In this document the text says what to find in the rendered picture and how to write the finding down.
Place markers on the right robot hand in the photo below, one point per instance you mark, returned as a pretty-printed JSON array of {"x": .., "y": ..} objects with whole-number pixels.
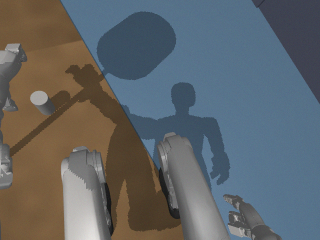
[{"x": 241, "y": 224}]

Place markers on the armchair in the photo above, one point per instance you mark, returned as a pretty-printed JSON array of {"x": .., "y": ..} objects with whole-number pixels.
[{"x": 296, "y": 24}]

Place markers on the left robot hand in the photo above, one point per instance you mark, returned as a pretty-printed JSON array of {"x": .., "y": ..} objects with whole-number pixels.
[{"x": 10, "y": 64}]

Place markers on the left robot arm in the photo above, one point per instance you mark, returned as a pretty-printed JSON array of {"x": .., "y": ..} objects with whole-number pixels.
[{"x": 6, "y": 162}]

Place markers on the can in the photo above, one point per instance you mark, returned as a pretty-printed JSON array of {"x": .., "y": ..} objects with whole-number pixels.
[{"x": 43, "y": 103}]

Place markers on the right robot foot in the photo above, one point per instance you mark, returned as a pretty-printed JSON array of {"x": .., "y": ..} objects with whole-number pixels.
[{"x": 173, "y": 211}]

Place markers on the right robot arm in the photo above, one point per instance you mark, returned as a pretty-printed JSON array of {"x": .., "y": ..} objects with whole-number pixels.
[{"x": 264, "y": 232}]

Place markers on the left robot foot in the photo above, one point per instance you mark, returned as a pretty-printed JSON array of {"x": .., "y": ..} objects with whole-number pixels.
[{"x": 108, "y": 209}]

